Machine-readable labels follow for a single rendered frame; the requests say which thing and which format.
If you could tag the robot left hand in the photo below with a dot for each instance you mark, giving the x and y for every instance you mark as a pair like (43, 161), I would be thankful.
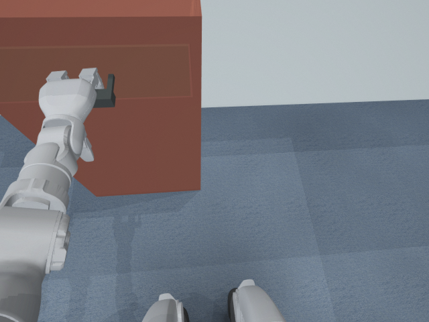
(74, 97)

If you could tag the robot left upper arm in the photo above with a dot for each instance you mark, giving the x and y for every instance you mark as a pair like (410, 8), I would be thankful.
(32, 243)

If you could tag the robot left forearm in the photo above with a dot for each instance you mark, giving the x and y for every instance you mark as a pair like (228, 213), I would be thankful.
(48, 168)

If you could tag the drawer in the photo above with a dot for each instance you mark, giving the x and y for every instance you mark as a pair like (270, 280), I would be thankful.
(143, 70)

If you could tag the right robot shin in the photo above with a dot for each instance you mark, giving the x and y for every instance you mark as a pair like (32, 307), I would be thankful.
(246, 283)

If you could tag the handle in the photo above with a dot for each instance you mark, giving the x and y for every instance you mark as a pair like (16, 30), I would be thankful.
(106, 97)

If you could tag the robot right thigh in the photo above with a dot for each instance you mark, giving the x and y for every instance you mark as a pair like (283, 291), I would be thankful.
(253, 304)

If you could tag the cabinet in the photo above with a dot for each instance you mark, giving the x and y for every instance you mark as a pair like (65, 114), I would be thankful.
(144, 144)

